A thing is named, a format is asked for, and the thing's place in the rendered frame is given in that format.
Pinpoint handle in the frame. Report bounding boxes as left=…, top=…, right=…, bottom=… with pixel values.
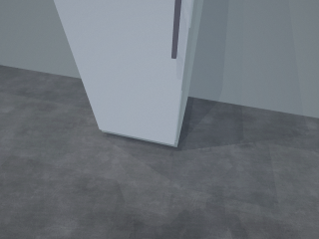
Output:
left=171, top=0, right=181, bottom=59

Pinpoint fridge door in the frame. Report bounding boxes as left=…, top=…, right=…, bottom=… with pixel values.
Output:
left=54, top=0, right=192, bottom=145

